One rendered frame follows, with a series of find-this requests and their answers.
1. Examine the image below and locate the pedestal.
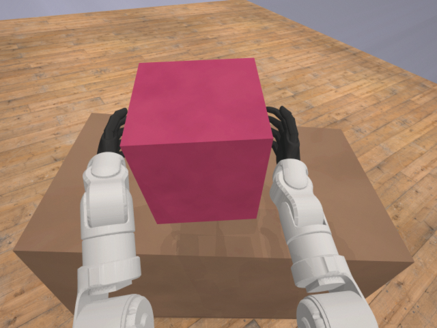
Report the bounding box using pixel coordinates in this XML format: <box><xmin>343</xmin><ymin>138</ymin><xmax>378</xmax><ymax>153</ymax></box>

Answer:
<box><xmin>13</xmin><ymin>113</ymin><xmax>414</xmax><ymax>319</ymax></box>

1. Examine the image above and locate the robot left upper arm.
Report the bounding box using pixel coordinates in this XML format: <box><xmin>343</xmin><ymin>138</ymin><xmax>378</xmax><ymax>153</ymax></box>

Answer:
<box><xmin>74</xmin><ymin>294</ymin><xmax>154</xmax><ymax>328</ymax></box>

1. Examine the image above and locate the robot left forearm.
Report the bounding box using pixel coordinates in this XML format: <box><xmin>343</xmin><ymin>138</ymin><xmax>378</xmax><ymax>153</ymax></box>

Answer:
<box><xmin>72</xmin><ymin>152</ymin><xmax>141</xmax><ymax>328</ymax></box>

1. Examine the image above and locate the left robot hand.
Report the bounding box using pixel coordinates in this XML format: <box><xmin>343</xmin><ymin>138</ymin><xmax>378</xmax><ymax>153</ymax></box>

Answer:
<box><xmin>97</xmin><ymin>108</ymin><xmax>128</xmax><ymax>157</ymax></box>

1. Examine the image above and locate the robot right forearm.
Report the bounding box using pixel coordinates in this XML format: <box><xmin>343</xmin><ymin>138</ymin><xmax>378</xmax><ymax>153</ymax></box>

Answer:
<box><xmin>270</xmin><ymin>159</ymin><xmax>379</xmax><ymax>328</ymax></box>

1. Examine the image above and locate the right robot hand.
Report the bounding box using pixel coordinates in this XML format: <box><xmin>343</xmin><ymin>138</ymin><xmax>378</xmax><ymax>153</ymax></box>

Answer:
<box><xmin>266</xmin><ymin>106</ymin><xmax>300</xmax><ymax>163</ymax></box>

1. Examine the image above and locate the carton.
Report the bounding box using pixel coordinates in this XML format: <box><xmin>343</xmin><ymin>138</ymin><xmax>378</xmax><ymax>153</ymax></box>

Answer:
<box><xmin>120</xmin><ymin>58</ymin><xmax>273</xmax><ymax>224</ymax></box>

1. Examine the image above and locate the robot right upper arm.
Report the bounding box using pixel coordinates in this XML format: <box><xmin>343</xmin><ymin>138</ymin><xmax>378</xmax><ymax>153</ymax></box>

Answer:
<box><xmin>296</xmin><ymin>290</ymin><xmax>378</xmax><ymax>328</ymax></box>

